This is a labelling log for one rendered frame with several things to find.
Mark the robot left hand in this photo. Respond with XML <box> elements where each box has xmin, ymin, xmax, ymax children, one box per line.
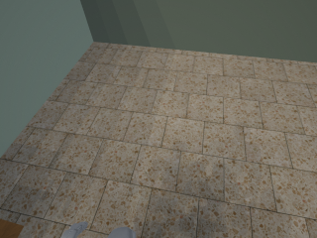
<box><xmin>60</xmin><ymin>221</ymin><xmax>88</xmax><ymax>238</ymax></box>

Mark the cabinet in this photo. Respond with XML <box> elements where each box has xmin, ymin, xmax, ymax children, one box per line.
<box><xmin>0</xmin><ymin>219</ymin><xmax>24</xmax><ymax>238</ymax></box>

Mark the left robot thigh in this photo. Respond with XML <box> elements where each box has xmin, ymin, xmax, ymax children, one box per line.
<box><xmin>107</xmin><ymin>226</ymin><xmax>137</xmax><ymax>238</ymax></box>

